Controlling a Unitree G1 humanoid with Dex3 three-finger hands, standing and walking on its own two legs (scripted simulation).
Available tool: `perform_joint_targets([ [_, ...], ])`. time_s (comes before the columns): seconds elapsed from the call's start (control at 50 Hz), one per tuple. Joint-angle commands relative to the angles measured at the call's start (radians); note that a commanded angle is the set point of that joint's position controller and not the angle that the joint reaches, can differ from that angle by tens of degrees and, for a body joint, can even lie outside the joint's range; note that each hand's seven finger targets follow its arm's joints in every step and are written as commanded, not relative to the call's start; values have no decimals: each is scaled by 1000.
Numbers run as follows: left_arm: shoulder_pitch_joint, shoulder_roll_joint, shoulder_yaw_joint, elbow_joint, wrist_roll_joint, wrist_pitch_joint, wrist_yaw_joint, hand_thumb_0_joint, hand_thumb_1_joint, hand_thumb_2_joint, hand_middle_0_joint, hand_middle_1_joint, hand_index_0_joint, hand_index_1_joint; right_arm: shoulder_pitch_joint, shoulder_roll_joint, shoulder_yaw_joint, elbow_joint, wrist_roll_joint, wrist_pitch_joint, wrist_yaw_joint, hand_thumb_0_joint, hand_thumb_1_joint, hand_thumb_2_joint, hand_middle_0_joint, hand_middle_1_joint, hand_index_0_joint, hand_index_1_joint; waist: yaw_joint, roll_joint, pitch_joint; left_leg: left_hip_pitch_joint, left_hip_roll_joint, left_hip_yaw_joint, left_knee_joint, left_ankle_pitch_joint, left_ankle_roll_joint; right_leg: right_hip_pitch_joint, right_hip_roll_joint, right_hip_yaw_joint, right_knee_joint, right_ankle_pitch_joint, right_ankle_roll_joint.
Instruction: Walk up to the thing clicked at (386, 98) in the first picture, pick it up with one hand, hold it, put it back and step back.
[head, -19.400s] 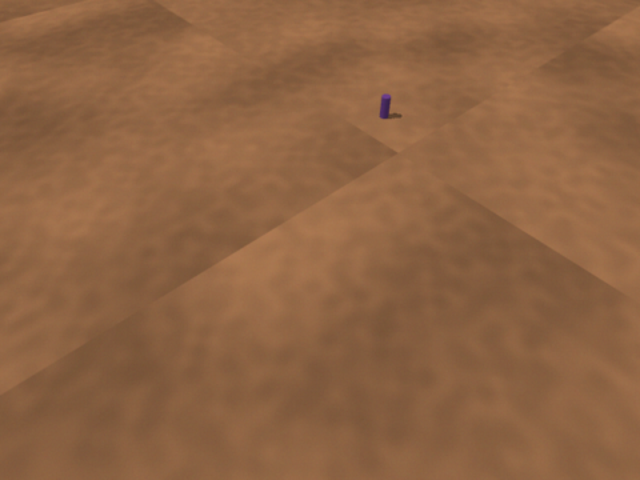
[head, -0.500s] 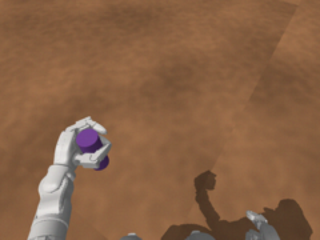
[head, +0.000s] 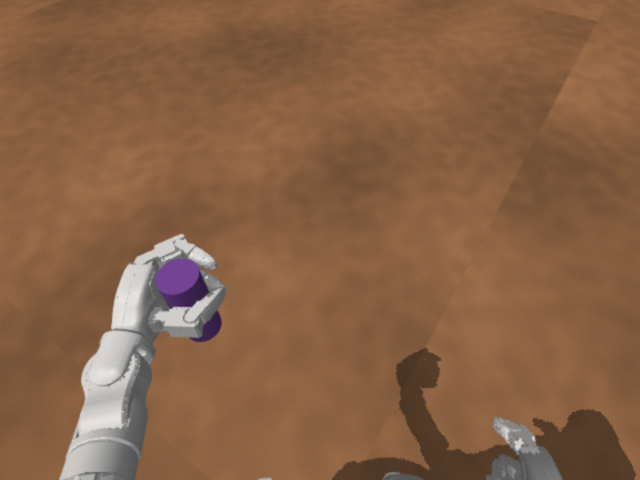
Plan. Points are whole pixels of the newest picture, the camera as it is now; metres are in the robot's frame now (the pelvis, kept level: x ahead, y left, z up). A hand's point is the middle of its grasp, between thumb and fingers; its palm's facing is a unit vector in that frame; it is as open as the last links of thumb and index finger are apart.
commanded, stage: hold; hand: left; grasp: from the side
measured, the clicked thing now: (191, 303) +0.33 +0.17 +0.02
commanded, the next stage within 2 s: crouch in 1.98 s
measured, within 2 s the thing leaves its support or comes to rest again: neither
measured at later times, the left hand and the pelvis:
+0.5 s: hand (197, 290) +0.33 +0.15 +0.05, palm faces -0.14 -0.99 +0.00, open 6.5 cm; pelvis +0.00 +0.00 +0.00, yaw +0 degrees
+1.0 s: hand (192, 300) +0.32 +0.16 +0.05, palm faces -0.13 -0.99 +0.00, open 6.5 cm; pelvis +0.00 +0.01 +0.00, yaw +0 degrees
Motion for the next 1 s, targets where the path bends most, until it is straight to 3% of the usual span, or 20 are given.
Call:
perform_joint_targets([
  [0.0, -317, 167, 68, -249, -25, -84, 7, 0, 642, 1273, -1303, -1413, -1318, -1400, -28, -135, -50, -120, 5, -37, -16, 0, -865, -891, 200, 300, 200, 300, 2, -29, -280, 144, -21, -6, -106, 253, 23, 130, 12, 28, -121, 302, -2],
  [0.02, -334, 149, 47, -271, -29, -87, 2, 0, 633, 1272, -1303, -1415, -1318, -1402, -34, -129, -46, -120, 4, -38, -13, 0, -865, -891, 200, 300, 200, 300, 1, -3, -264, 140, -24, -4, -110, 234, 22, 121, 11, 29, -127, 285, -3],
  [0.1, -326, 167, 72, -248, -28, -86, 7, 0, 628, 1279, -1312, -1434, -1329, -1419, -21, -133, -51, -110, 3, -42, -10, 0, -870, -891, 200, 300, 200, 300, 4, 0, -294, 160, -19, -7, -106, 278, 23, 126, 14, 26, -115, 316, -4],
  [0.26, -339, 154, 56, -243, -25, -85, 7, 0, 636, 1300, -1330, -1453, -1346, -1440, -12, -130, -49, -105, 1, -38, -7, 0, -873, -893, 200, 300, 200, 300, -2, -9, -301, 166, -21, -1, -95, 327, 29, 143, 10, 32, -120, 380, 2],
  [0.28, -321, 131, 35, -238, -24, -83, 6, 0, 640, 1291, -1321, -1441, -1337, -1426, -8, -129, -50, -106, 1, -37, -6, 0, -867, -891, 200, 300, 200, 300, -5, -8, -311, 181, -17, -4, -97, 355, 27, 144, 14, 26, -113, 394, -1],
  [0.34, -336, 141, 39, -217, -17, -82, 7, 0, 674, 1283, -1308, -1425, -1325, -1410, -12, -134, -54, -105, 0, -37, -5, 0, -866, -891, 200, 300, 200, 300, -6, -16, -264, 159, -16, -8, -113, 292, 25, 117, 17, 23, -121, 328, -5],
  [0.36, -402, 177, 56, -312, -16, -96, 8, 0, 671, 1274, -1314, -1425, -1331, -1409, -20, -129, -52, -106, 0, -37, -3, 0, -868, -891, 201, 300, 200, 300, 6, 34, -305, 180, -18, -6, -117, 287, 20, 130, 15, 26, -123, 321, -7],
  [0.38, -357, 159, 56, -217, -13, -87, 13, 0, 671, 1280, -1313, -1428, -1329, -1412, -25, -132, -51, -109, 1, -38, -5, 0, -869, -892, 200, 300, 200, 300, -5, -4, -271, 167, -18, -5, -118, 268, 23, 120, 16, 26, -129, 306, -6],
  [0.44, -340, 161, 71, -237, -24, -93, 13, 0, 678, 1287, -1320, -1439, -1339, -1422, -26, -132, -51, -110, 0, -39, -5, 0, -868, -891, 201, 300, 200, 300, 6, -18, -276, 156, -18, -4, -114, 281, 25, 138, 14, 27, -128, 328, -3],
  [0.46, -296, 124, 49, -176, -25, -87, 14, 0, 659, 1300, -1321, -1449, -1338, -1434, -17, -130, -50, -106, 0, -41, -3, 0, -872, -893, 200, 300, 200, 300, -1, -30, -284, 160, -17, -5, -106, 305, 26, 138, 17, 25, -121, 347, -3],
  [0.48, -320, 146, 56, -260, -27, -93, 13, 0, 680, 1307, -1326, -1454, -1343, -1439, -13, -132, -54, -109, 1, -39, 0, 0, -868, -892, 200, 300, 200, 300, 12, -8, -322, 173, -19, -5, -109, 324, 25, 161, 15, 24, -120, 363, -5],
  [0.5, -273, 125, 46, -196, -24, -86, 13, 0, 655, 1297, -1327, -1451, -1345, -1435, -14, -133, -55, -107, 2, -38, 2, 0, -873, -893, 200, 300, 200, 300, 4, -26, -282, 167, -15, -12, -114, 327, 23, 142, 21, 16, -116, 347, -7],
  [0.56, -315, 159, 48, -258, -7, -93, 16, 0, 654, 1291, -1330, -1445, -1347, -1430, -18, -133, -58, -111, 0, -36, 4, 0, -869, -892, 200, 300, 200, 300, 15, 16, -310, 181, -16, -6, -114, 326, 20, 148, 19, 21, -121, 344, -9],
  [0.62, -349, 126, 23, -253, -16, -92, 23, 0, 648, 1288, -1330, -1452, -1348, -1435, -22, -127, -50, -113, 2, -42, 3, 0, -877, -893, 200, 300, 200, 300, -7, -3, -271, 169, -15, -8, -125, 273, 21, 133, 20, 22, -127, 307, -7],
  [0.66, -348, 148, 53, -231, -18, -91, 33, 0, 637, 1293, -1320, -1444, -1336, -1431, -15, -132, -53, -106, 3, -42, 0, 0, -875, -894, 200, 300, 200, 300, -9, -14, -280, 171, -14, -9, -121, 281, 23, 133, 20, 23, -130, 313, -5],
  [0.82, -330, 124, 17, -214, -11, -87, 13, 0, 641, 1276, -1295, -1425, -1314, -1409, -17, -138, -60, -106, 3, -44, 12, 0, -867, -892, 201, 300, 200, 300, -5, 6, -258, 159, -8, -20, -141, 250, 16, 105, 26, 9, -118, 267, -15],
  [0.9, -357, 164, 54, -277, -17, -104, 19, 0, 650, 1281, -1315, -1441, -1335, -1423, -24, -135, -56, -115, 5, -52, 15, 0, -871, -892, 201, 300, 200, 300, 14, 21, -288, 164, -14, -16, -140, 222, 15, 128, 22, 16, -126, 244, -14],
  [0.94, -350, 134, 30, -300, -26, -106, 22, 0, 651, 1291, -1309, -1446, -1329, -1428, -17, -135, -55, -118, 6, -55, 13, 0, -874, -893, 201, 300, 200, 300, 4, 29, -317, 192, -14, -17, -137, 249, 13, 132, 22, 16, -123, 269, -14],
  [0.96, -335, 123, 22, -289, -27, -106, 25, 0, 660, 1288, -1315, -1444, -1334, -1427, -31, -134, -53, -121, 8, -56, 14, 0, -873, -893, 200, 300, 200, 300, 1, 3, -270, 170, -15, -16, -139, 234, 14, 122, 23, 15, -130, 256, -12],
  [0.98, -326, 140, 44, -303, -27, -106, 29, 0, 629, 1275, -1303, -1433, -1322, -1416, -25, -134, -55, -120, 7, -58, 13, 0, -875, -894, 200, 300, 200, 300, 10, 4, -289, 169, -14, -19, -135, 242, 15, 133, 23, 15, -126, 262, -12],
])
